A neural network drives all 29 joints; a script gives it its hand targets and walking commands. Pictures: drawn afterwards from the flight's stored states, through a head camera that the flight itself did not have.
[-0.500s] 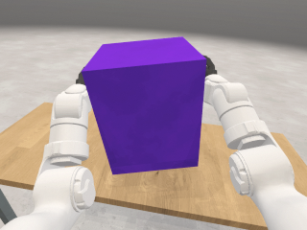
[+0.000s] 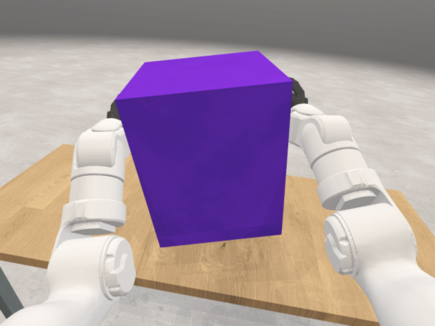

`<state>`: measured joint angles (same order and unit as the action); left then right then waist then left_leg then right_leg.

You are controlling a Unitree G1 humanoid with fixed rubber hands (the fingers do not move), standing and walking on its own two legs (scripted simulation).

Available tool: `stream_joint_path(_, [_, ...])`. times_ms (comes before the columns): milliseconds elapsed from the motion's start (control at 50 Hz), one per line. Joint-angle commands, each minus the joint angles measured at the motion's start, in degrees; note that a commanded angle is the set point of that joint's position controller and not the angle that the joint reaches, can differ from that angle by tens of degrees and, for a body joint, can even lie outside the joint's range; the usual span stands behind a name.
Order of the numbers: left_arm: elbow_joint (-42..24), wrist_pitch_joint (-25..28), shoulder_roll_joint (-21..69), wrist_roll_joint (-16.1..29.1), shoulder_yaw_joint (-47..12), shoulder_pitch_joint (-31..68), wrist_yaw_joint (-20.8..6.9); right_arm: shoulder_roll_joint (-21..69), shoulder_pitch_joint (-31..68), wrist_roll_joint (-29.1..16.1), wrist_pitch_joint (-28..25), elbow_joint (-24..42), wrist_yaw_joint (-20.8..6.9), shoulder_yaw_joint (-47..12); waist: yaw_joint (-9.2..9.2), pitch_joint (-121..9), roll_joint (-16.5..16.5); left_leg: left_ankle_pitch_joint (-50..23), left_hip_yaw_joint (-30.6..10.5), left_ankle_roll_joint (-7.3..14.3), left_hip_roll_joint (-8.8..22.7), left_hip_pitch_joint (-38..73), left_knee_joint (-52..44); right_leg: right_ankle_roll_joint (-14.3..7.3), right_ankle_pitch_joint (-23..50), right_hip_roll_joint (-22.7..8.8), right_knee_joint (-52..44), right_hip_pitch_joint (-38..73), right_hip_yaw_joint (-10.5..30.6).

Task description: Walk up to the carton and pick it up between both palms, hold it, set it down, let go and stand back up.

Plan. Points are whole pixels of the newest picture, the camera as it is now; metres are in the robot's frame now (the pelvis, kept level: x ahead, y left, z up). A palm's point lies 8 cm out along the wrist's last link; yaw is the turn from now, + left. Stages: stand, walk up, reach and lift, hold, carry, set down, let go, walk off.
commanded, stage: hold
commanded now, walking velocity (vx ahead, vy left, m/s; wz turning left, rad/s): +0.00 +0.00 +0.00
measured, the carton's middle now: (210, 145) +0.38 -0.02 +0.25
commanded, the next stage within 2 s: none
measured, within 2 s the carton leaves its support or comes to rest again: neither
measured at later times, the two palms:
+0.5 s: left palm (119, 128) +0.38 +0.14 +0.28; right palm (297, 116) +0.37 -0.17 +0.31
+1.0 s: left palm (119, 129) +0.38 +0.14 +0.28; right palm (297, 115) +0.37 -0.17 +0.31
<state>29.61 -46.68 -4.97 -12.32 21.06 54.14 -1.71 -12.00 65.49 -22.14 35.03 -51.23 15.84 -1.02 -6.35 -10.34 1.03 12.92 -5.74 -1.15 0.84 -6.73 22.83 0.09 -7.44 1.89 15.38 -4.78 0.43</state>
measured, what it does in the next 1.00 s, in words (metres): stands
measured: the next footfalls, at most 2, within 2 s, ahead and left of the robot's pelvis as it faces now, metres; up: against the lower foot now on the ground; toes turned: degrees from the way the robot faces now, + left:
none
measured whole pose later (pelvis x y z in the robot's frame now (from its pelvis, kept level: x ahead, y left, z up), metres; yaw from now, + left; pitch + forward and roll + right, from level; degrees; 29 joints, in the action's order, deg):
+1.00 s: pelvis +0.00 +0.00 +0.00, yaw +0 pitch -3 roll -2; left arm 31.0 -46.1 -4.4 -12.2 21.5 54.5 -1.0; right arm -12.4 65.9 -22.1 34.8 -52.7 15.4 -1.1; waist -6.1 -11.0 0.8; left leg 13.0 -5.5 -1.0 0.8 -6.7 22.8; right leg 0.1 -7.7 2.0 15.6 -4.9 1.0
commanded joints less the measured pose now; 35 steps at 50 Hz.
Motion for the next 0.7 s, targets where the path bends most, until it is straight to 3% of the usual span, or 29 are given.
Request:
stream_joint_path(0, [-7.08, 4.57, 33.97, 10.45, -21.53, 48.41, -6.93, 39.44, 39.59, -8.72, -0.59, 15.58, -8.31, -7.91, -0.95, -15.18, -5.7, -12.52, 3.0, -3.12, -3.03, -3.59, -4.46, 0.87, 10.77, 3.07, 0.79, 11.16, -0.17])
stream_joint_path(40, [-8.5, 4.73, 33.31, 10.24, -21.38, 47.85, -6.56, 40.2, 39.49, -9.44, -0.54, 16.6, -8.18, -9.53, -0.08, -16.16, -4.89, -14.49, 2.91, -3.0, -3.2, -2.89, -4.0, 1.06, 12.62, 3.25, 1.09, 12.09, -0.29])
stream_joint_path(60, [-9.32, 4.65, 33.11, 10.44, -21.48, 48.2, -6.49, 40.27, 38.56, -9.61, -0.26, 16.11, -8.12, -9.59, -0.69, -16.35, -4.72, -15.25, 3.04, -3.08, -3.3, -2.48, -3.8, 1.24, 13.77, 3.28, 1.25, 12.37, -0.23])
stream_joint_path(140, [-7.8, 4.03, 31.38, 9.4, -19.13, 46.73, -6.69, 41.09, 38.99, -10.09, -0.14, 16.56, -8.06, -10.66, 1.1, -15.15, -1.78, -13.9, 3.39, -1.91, -3.64, -2.71, -3.99, 2.04, 13.06, 2.95, 0.74, 12.05, -0.38])
stream_joint_path(160, [-8.71, 4.14, 32.2, 10.01, -20.32, 47.34, -6.74, 40.87, 39.21, -10.08, -0.28, 17.09, -8.01, -10.17, 0.11, -15.97, -2.53, -13.58, 3.27, -2.19, -3.45, -2.62, -4.07, 1.9, 13.0, 3.02, 0.85, 11.67, -0.37])
stream_joint_path(180, [-8.07, 4.25, 31.67, 9.72, -20.21, 48.5, -6.79, 41.06, 39.51, -9.7, -0.24, 16.23, -8.06, -9.61, 0.31, -14.23, -3.35, -12.82, 3.26, -2.19, -3.5, -3.25, -4.28, 1.79, 11.97, 2.77, 0.51, 10.76, -0.39])
stream_joint_path(200, [-7.48, 4.3, 31.28, 9.71, -19.61, 48.38, -6.81, 41.91, 40.73, -9.72, -0.42, 17.23, -8.14, -10.29, 1.04, -14.61, -1.77, -12.33, 3.44, -1.62, -3.62, -3.64, -4.19, 2.03, 11.7, 2.72, 0.44, 11.23, -0.43])
stream_joint_path(220, [-5.41, 4.07, 31.82, 9.87, -20.04, 47.75, -6.95, 40.63, 40.73, -9.2, -0.58, 16.94, -8.0, -9.0, -0.03, -13.54, -2.61, -10.86, 3.39, -1.75, -3.61, -3.55, -4.37, 1.82, 11.23, 2.51, 0.07, 10.26, -0.06])
stream_joint_path(300, [-6.51, 4.45, 31.47, 9.76, -19.64, 47.5, -7.36, 41.34, 40.19, -9.52, -0.56, 17.63, -7.45, -9.67, -0.01, -14.81, -2.1, -12.37, 3.45, -1.72, -3.66, -2.66, -3.9, 2.23, 13.86, 2.56, 0.42, 11.49, -0.22])
stream_joint_path(320, [-7.91, 4.57, 32.41, 10.14, -20.58, 47.25, -7.31, 40.96, 38.68, -9.6, -0.39, 17.06, -7.45, -9.46, -0.97, -15.53, -2.73, -13.37, 3.14, -2.24, -3.41, -1.95, -3.77, 2.02, 14.62, 2.83, 0.74, 11.71, -0.32])
stream_joint_path(380, [-6.1, 4.3, 32.87, 9.95, -20.7, 48.28, -7.26, 40.05, 39.22, -8.55, -0.26, 15.74, -7.65, -7.95, -1.27, -13.55, -4.75, -10.0, 3.25, -2.37, -3.45, -3.44, -4.69, 1.54, 10.5, 2.39, 0.02, 10.14, -0.06])
stream_joint_path(500, [-4.33, 4.82, 31.02, 9.17, -18.12, 48.51, -7.55, 41.09, 40.62, -8.89, -0.43, 14.5, -7.95, -8.75, 0.63, -13.46, -2.23, -9.89, 3.38, -1.45, -3.49, -4.47, -4.79, 1.94, 10.45, 2.3, 0.27, 10.92, 0.02])
stream_joint_path(600, [-6.45, 4.73, 31.54, 9.74, -19.72, 46.82, -7.55, 40.04, 38.55, -9.3, -0.61, 16.44, -7.28, -9.08, -0.96, -15.69, -3.06, -13.47, 3.22, -2.47, -3.75, -2.36, -3.72, 2.03, 14.94, 2.57, 0.76, 12.24, -0.07])
stream_joint_path(620, [-6.99, 4.7, 32.83, 10.37, -21.12, 47.82, -7.57, 39.22, 38.68, -9.11, -0.67, 16.41, -7.37, -8.11, -2.12, -15.65, -4.92, -12.9, 3.18, -3.17, -3.52, -2.44, -3.93, 1.69, 13.96, 2.64, 0.67, 11.31, -0.11])
stream_joint_path(640, [-5.34, 4.68, 32.43, 10.01, -20.19, 48.56, -7.56, 39.34, 40.42, -8.82, -0.81, 16.25, -7.62, -7.97, -0.83, -13.56, -5.21, -11.73, 3.19, -2.88, -3.51, -3.49, -4.25, 1.5, 11.52, 2.37, 0.18, 10.06, -0.16])
stream_joint_path(680, [-6.36, 4.67, 32.99, 10.22, -20.7, 47.14, -7.27, 39.57, 39.83, -9.21, -0.95, 17.23, -7.85, -8.97, -0.71, -15.71, -4.79, -13.01, 3.1, -2.7, -3.42, -2.57, -3.92, 1.45, 12.65, 2.62, 0.38, 11.18, 0.02])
